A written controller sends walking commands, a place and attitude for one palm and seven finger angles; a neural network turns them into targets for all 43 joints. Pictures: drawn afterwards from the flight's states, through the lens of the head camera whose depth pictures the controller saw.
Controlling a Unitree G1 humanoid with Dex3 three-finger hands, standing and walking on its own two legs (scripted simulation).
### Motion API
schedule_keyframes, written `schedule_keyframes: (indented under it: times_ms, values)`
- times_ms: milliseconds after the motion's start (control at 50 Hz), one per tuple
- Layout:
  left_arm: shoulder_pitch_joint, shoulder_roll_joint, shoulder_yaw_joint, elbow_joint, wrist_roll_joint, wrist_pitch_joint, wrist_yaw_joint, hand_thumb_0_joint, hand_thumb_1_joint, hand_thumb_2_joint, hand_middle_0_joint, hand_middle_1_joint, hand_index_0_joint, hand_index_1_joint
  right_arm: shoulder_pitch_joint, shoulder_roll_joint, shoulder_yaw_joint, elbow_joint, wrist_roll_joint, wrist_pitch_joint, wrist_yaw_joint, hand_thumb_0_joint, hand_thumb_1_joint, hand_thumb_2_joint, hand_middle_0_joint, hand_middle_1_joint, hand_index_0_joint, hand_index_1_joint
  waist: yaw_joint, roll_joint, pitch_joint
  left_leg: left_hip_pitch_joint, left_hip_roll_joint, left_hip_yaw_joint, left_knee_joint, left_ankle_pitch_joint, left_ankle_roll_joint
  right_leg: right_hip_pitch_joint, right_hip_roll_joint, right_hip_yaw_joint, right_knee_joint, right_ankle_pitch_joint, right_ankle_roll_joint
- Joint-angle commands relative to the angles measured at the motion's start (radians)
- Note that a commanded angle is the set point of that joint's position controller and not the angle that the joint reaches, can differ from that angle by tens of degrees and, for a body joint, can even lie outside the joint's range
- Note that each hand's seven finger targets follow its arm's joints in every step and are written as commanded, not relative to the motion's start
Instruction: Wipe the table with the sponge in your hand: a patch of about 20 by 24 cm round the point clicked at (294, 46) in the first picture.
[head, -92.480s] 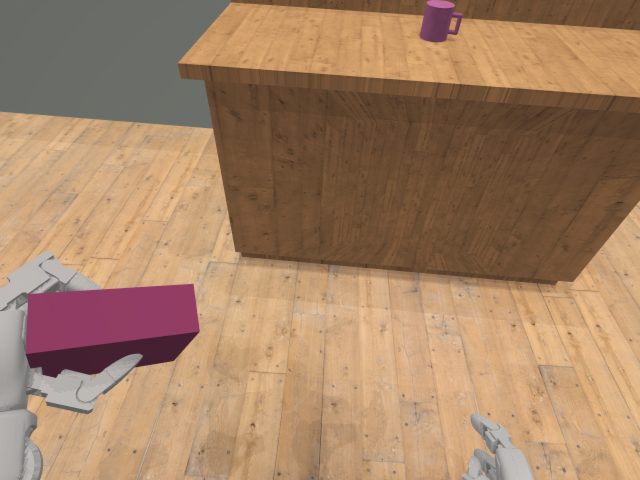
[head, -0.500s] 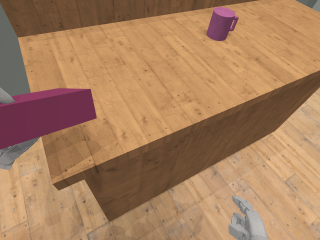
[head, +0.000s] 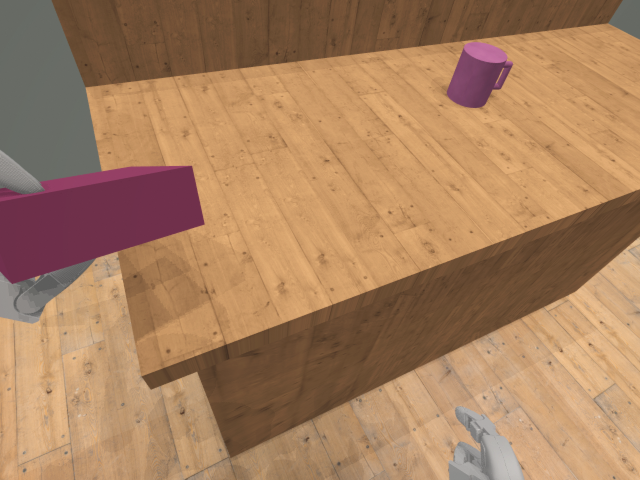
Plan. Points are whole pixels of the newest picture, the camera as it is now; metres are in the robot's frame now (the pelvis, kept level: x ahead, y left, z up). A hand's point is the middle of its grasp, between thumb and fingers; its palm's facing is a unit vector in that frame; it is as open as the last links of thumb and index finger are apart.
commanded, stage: stop stepping back and stand still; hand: left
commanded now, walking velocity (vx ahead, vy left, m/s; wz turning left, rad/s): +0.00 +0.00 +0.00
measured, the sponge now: (115, 203) +0.28 +0.21 +0.23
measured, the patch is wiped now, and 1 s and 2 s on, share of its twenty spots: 0.90 0.90 0.90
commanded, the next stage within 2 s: stand and wait in 0.18 s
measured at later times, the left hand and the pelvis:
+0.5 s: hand out of the picture +0.25 +0.28 +0.27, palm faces +0.54 -0.79 -0.30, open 8.9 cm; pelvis +0.02 +0.02 +0.00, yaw +2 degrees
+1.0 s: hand out of the picture +0.26 +0.29 +0.26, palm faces +0.52 -0.78 -0.35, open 8.9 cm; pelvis +0.02 +0.04 +0.00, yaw +2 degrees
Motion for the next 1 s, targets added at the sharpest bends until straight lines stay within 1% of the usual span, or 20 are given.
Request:
schedule_keyframes:
  times_ms: [0, 80, 120, 160, 200, 240, 300, 340, 420, 520, 560, 580, 640, 700, 720, 760, 840, 920, 940, 980]
  values:
    - [-0.260, 0.223, 0.099, -0.172, 0.005, -0.054, 0.008, 0.000, 0.100, 1.300, -1.200, -1.600, -1.200, -1.600, -0.092, -0.153, -0.060, -0.156, 0.002, -0.065, 0.011, 0.000, -0.900, -0.900, 0.200, 0.300, 0.200, 0.300, -0.018, 0.235, -0.177, 0.197, 0.224, -0.142, -0.039, 1.081, -0.127, -0.030, 0.018, -0.020, -0.014, 0.012, -0.019]
    - [-0.187, 0.221, 0.128, -0.086, -0.016, -0.054, 0.001, 0.000, 0.100, 1.300, -1.200, -1.600, -1.200, -1.600, -0.108, -0.174, -0.069, -0.163, 0.014, -0.047, 0.012, 0.000, -0.900, -0.900, 0.200, 0.300, 0.200, 0.300, -0.013, 0.118, -0.216, -0.252, 0.159, -0.114, 0.098, 0.736, -0.163, 0.459, -0.095, 0.121, -0.103, 0.472, -0.105]
    - [-0.158, 0.220, 0.126, -0.092, -0.016, -0.056, 0.008, 0.000, 0.100, 1.300, -1.200, -1.600, -1.200, -1.600, -0.078, -0.174, -0.084, -0.147, 0.023, -0.031, 0.017, 0.000, -0.900, -0.900, 0.200, 0.300, 0.200, 0.300, -0.023, -0.009, -0.281, -0.257, 0.094, -0.083, 0.308, 0.488, -0.157, 0.435, -0.256, 0.293, -0.138, 0.602, -0.220]
    - [-0.137, 0.216, 0.134, -0.084, -0.020, -0.054, 0.021, 0.000, 0.100, 1.300, -1.200, -1.600, -1.200, -1.600, -0.095, -0.132, -0.053, -0.142, 0.020, -0.013, 0.006, 0.000, -0.900, -0.900, 0.200, 0.300, 0.200, 0.300, -0.030, -0.033, -0.232, -0.220, 0.118, -0.089, 0.205, -0.050, -0.077, 0.269, -0.330, 0.312, -0.218, 0.436, -0.181]
    - [-0.130, 0.214, 0.129, -0.138, -0.015, -0.053, 0.032, 0.000, 0.100, 1.300, -1.200, -1.600, -1.200, -1.600, -0.113, -0.149, -0.048, -0.139, 0.009, -0.013, -0.018, 0.000, -0.900, -0.900, 0.200, 0.300, 0.200, 0.300, -0.036, 0.092, -0.200, -0.097, 0.143, -0.109, -0.090, 0.181, -0.063, 0.151, -0.190, 0.188, -0.146, 0.149, -0.085]
    - [-0.158, 0.196, 0.118, -0.160, -0.015, -0.062, 0.036, 0.000, 0.100, 1.300, -1.200, -1.600, -1.200, -1.600, -0.126, -0.166, -0.053, -0.160, 0.009, -0.030, -0.025, 0.000, -0.900, -0.900, 0.200, 0.300, 0.200, 0.300, -0.012, 0.215, -0.144, -0.140, 0.232, -0.215, -0.200, 0.378, -0.055, 0.156, -0.012, 0.030, -0.017, 0.157, -0.003]
    - [-0.288, 0.232, 0.105, -0.180, -0.003, -0.065, 0.018, 0.000, 0.100, 1.300, -1.200, -1.600, -1.200, -1.600, -0.114, -0.156, -0.053, -0.151, -0.001, -0.063, -0.016, 0.000, -0.900, -0.900, 0.200, 0.300, 0.200, 0.300, -0.019, 0.309, -0.136, 0.129, 0.258, -0.227, -0.165, 0.955, -0.120, -0.083, 0.013, 0.008, 0.118, -0.066, 0.005]
    - [-0.283, 0.200, 0.074, -0.134, 0.008, -0.064, 0.013, 0.000, 0.100, 1.300, -1.200, -1.600, -1.200, -1.600, -0.100, -0.152, -0.053, -0.142, -0.002, -0.076, 0.001, 0.000, -0.900, -0.900, 0.200, 0.300, 0.200, 0.300, -0.015, 0.259, -0.133, 0.186, 0.256, -0.178, -0.100, 1.015, -0.090, -0.101, -0.002, 0.013, 0.072, -0.080, -0.007]
    - [-0.210, 0.200, 0.093, -0.110, 0.005, -0.067, 0.002, 0.000, 0.100, 1.300, -1.200, -1.600, -1.200, -1.600, -0.113, -0.166, -0.059, -0.155, 0.006, -0.069, 0.013, 0.000, -0.900, -0.900, 0.200, 0.300, 0.200, 0.300, -0.009, 0.200, -0.190, -0.013, 0.211, -0.125, -0.022, 0.867, -0.115, 0.236, -0.014, 0.017, -0.149, 0.190, -0.032]
    - [-0.120, 0.218, 0.137, -0.123, -0.018, -0.068, 0.015, 0.000, 0.100, 1.300, -1.200, -1.600, -1.200, -1.600, -0.089, -0.160, -0.075, -0.151, 0.019, -0.037, 0.013, 0.000, -0.900, -0.900, 0.200, 0.300, 0.200, 0.300, -0.025, 0.013, -0.312, -0.200, 0.096, -0.077, 0.217, 0.493, -0.141, 0.435, -0.243, 0.278, -0.122, 0.691, -0.189]
    - [-0.098, 0.218, 0.153, -0.121, -0.022, -0.069, 0.025, 0.000, 0.100, 1.300, -1.200, -1.600, -1.200, -1.600, -0.098, -0.136, -0.054, -0.149, 0.015, -0.024, 0.005, 0.000, -0.900, -0.900, 0.200, 0.300, 0.200, 0.300, -0.034, -0.003, -0.275, -0.195, 0.104, -0.074, 0.126, 0.151, -0.095, 0.360, -0.278, 0.266, -0.161, 0.635, -0.155]
    - [-0.105, 0.211, 0.147, -0.133, -0.023, -0.067, 0.030, 0.000, 0.100, 1.300, -1.200, -1.600, -1.200, -1.600, -0.099, -0.139, -0.050, -0.146, 0.013, -0.021, -0.002, 0.000, -0.900, -0.900, 0.200, 0.300, 0.200, 0.300, -0.035, 0.000, -0.256, -0.154, 0.122, -0.084, 0.025, 0.199, -0.082, 0.310, -0.246, 0.234, -0.162, 0.502, -0.117]
    - [-0.158, 0.189, 0.116, -0.126, -0.013, -0.061, 0.033, 0.000, 0.100, 1.300, -1.200, -1.600, -1.200, -1.600, -0.123, -0.168, -0.056, -0.158, 0.011, -0.019, -0.017, 0.000, -0.900, -0.900, 0.200, 0.300, 0.200, 0.300, -0.018, 0.165, -0.171, -0.070, 0.206, -0.180, -0.119, 0.741, -0.100, 0.215, -0.033, 0.063, -0.029, 0.361, -0.019]
    - [-0.222, 0.233, 0.106, -0.151, -0.006, -0.056, 0.009, 0.000, 0.100, 1.300, -1.200, -1.600, -1.200, -1.600, -0.107, -0.167, -0.063, -0.166, 0.008, -0.034, 0.002, 0.000, -0.900, -0.900, 0.200, 0.300, 0.200, 0.300, -0.022, 0.308, -0.187, 0.271, 0.236, -0.193, -0.091, 1.307, -0.188, -0.101, 0.025, -0.008, 0.078, -0.045, -0.006]
    - [-0.223, 0.210, 0.086, -0.144, -0.002, -0.055, -0.001, 0.000, 0.100, 1.300, -1.200, -1.600, -1.200, -1.600, -0.104, -0.157, -0.064, -0.165, -0.005, -0.041, 0.012, 0.000, -0.900, -0.900, 0.200, 0.300, 0.200, 0.300, -0.017, 0.342, -0.168, 0.290, 0.226, -0.183, -0.097, 1.274, -0.217, -0.139, 0.028, -0.023, 0.098, -0.107, -0.011]
    - [-0.225, 0.201, 0.078, -0.159, 0.007, -0.054, -0.004, 0.000, 0.100, 1.300, -1.200, -1.600, -1.200, -1.600, -0.093, -0.160, -0.064, -0.165, -0.002, -0.046, 0.023, 0.000, -0.900, -0.900, 0.200, 0.300, 0.200, 0.300, -0.017, 0.248, -0.156, 0.214, 0.234, -0.157, -0.077, 1.093, -0.147, -0.083, 0.009, -0.008, 0.076, -0.047, -0.015]
    - [-0.148, 0.217, 0.122, -0.156, -0.002, -0.063, -0.003, 0.000, 0.100, 1.300, -1.200, -1.600, -1.200, -1.600, -0.120, -0.167, -0.061, -0.172, 0.008, -0.044, 0.021, 0.000, -0.900, -0.900, 0.200, 0.300, 0.200, 0.300, -0.001, 0.180, -0.185, -0.055, 0.222, -0.141, -0.043, 0.872, -0.137, 0.251, -0.006, 0.012, -0.123, 0.153, -0.033]
    - [-0.147, 0.231, 0.145, -0.127, -0.017, -0.067, 0.008, 0.000, 0.100, 1.300, -1.200, -1.600, -1.200, -1.600, -0.082, -0.172, -0.085, -0.156, 0.022, -0.030, 0.015, 0.000, -0.900, -0.900, 0.200, 0.300, 0.200, 0.300, -0.019, 0.006, -0.285, -0.244, 0.095, -0.103, 0.266, 0.536, -0.167, 0.440, -0.237, 0.309, -0.134, 0.557, -0.209]
    - [-0.151, 0.242, 0.156, -0.134, -0.015, -0.069, 0.015, 0.000, 0.100, 1.300, -1.200, -1.600, -1.200, -1.600, -0.093, -0.164, -0.082, -0.151, 0.023, -0.025, 0.016, 0.000, -0.900, -0.900, 0.200, 0.300, 0.200, 0.300, -0.024, -0.021, -0.296, -0.241, 0.079, -0.089, 0.332, 0.230, -0.141, 0.391, -0.316, 0.371, -0.177, 0.594, -0.242]
    - [-0.133, 0.225, 0.155, -0.105, -0.018, -0.060, 0.030, 0.000, 0.100, 1.300, -1.200, -1.600, -1.200, -1.600, -0.089, -0.133, -0.051, -0.142, 0.017, -0.014, 0.000, 0.000, -0.900, -0.900, 0.200, 0.300, 0.200, 0.300, -0.027, -0.005, -0.235, -0.200, 0.129, -0.112, 0.159, -0.042, -0.071, 0.261, -0.326, 0.316, -0.205, 0.422, -0.174]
